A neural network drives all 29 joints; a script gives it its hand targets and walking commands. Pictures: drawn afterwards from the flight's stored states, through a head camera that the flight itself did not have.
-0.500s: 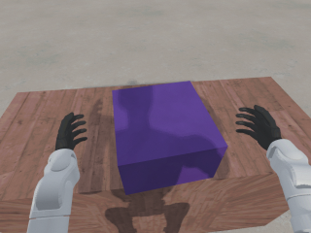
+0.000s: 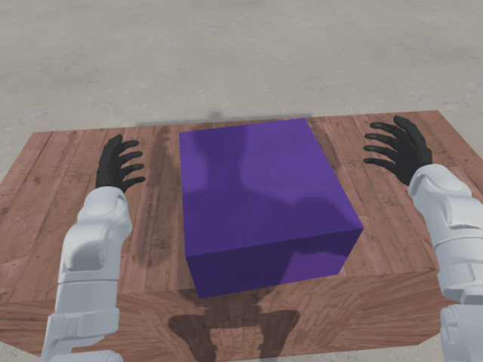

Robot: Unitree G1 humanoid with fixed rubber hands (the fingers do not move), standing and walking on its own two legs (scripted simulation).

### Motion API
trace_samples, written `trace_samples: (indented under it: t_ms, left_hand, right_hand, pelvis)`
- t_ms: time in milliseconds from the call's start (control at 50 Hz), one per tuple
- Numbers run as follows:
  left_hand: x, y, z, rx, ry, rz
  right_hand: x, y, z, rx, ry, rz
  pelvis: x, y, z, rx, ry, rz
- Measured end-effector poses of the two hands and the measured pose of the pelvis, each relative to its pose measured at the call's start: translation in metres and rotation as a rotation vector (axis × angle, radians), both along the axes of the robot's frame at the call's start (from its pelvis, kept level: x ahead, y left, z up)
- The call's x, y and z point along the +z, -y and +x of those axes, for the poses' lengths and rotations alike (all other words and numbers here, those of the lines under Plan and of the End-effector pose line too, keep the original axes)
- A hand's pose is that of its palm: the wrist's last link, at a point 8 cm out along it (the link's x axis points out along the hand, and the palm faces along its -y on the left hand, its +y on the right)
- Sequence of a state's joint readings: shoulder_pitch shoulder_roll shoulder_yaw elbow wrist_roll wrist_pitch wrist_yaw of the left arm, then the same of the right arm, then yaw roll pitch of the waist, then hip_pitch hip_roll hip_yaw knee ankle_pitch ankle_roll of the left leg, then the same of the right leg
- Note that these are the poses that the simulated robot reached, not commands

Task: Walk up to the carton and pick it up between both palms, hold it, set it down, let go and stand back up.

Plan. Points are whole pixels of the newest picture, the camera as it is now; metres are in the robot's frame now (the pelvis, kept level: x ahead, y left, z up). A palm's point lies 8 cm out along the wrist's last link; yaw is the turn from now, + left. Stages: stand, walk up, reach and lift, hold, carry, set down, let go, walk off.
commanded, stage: reach and lift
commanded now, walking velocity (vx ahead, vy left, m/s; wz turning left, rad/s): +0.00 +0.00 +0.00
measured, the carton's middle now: (256, 201) +0.42 +0.00 +0.01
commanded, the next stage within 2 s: none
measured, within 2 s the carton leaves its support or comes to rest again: neither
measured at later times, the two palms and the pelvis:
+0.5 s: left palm (114, 197) +0.34 +0.23 +0.10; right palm (387, 166) +0.42 -0.23 +0.11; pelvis +0.00 +0.00 +0.00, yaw +0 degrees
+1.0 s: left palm (145, 214) +0.36 +0.20 +0.03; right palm (366, 185) +0.43 -0.22 +0.04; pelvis +0.01 -0.01 -0.01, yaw +0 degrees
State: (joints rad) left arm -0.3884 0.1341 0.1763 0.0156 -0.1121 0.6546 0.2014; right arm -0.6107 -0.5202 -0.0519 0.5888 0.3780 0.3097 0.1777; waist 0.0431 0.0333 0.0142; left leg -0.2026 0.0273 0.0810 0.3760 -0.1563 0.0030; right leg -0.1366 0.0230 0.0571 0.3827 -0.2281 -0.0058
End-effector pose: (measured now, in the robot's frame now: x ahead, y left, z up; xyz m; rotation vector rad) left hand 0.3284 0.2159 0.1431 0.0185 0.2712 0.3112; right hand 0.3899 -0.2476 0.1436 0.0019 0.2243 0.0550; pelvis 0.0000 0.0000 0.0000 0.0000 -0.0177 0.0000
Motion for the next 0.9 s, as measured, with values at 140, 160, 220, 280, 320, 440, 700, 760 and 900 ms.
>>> trace_samples:
  t_ms: [140,160,220,280,320,440,700,760,900]
  left_hand:
    - [-0.007,0.004,0.019,-0.006,-0.040,-0.017]
    - [-0.008,0.003,0.020,-0.004,-0.040,-0.019]
    - [-0.012,-0.001,0.022,0.007,-0.044,-0.027]
    - [-0.016,-0.006,0.022,0.023,-0.050,-0.036]
    - [-0.019,-0.009,0.022,0.027,-0.049,-0.039]
    - [-0.029,-0.014,0.018,0.023,-0.033,-0.043]
    - [-0.097,-0.012,0.005,0.019,-0.078,-0.022]
    - [-0.108,-0.003,0.009,0.003,-0.081,-0.006]
    - [-0.119,0.010,0.023,-0.009,-0.056,-0.008]
  right_hand:
    - [0.002,-0.009,0.020,0.021,-0.021,-0.011]
    - [0.002,-0.010,0.023,0.021,-0.021,-0.014]
    - [0.002,-0.013,0.029,0.022,-0.016,-0.024]
    - [0.000,-0.017,0.034,0.027,-0.023,-0.029]
    - [-0.003,-0.019,0.037,0.028,-0.029,-0.030]
    - [-0.019,-0.019,0.035,0.010,-0.055,-0.021]
    - [-0.081,-0.022,0.019,0.014,-0.076,0.016]
    - [-0.090,-0.025,0.023,0.024,-0.066,0.029]
    - [-0.101,-0.028,0.036,0.031,-0.043,0.024]
  pelvis:
    - [0.000,0.002,0.002,-0.001,-0.028,0.001]
    - [0.000,0.002,0.003,-0.001,-0.032,0.001]
    - [0.000,0.002,0.004,-0.001,-0.042,0.001]
    - [0.000,0.002,0.005,-0.001,-0.050,0.001]
    - [0.000,0.002,0.005,-0.001,-0.053,0.000]
    - [0.000,0.000,0.005,-0.001,-0.054,-0.002]
    - [-0.001,0.003,0.000,-0.001,-0.113,0.003]
    - [-0.003,0.006,-0.001,-0.001,-0.166,0.006]
    - [-0.005,0.012,0.005,-0.003,-0.252,0.010]
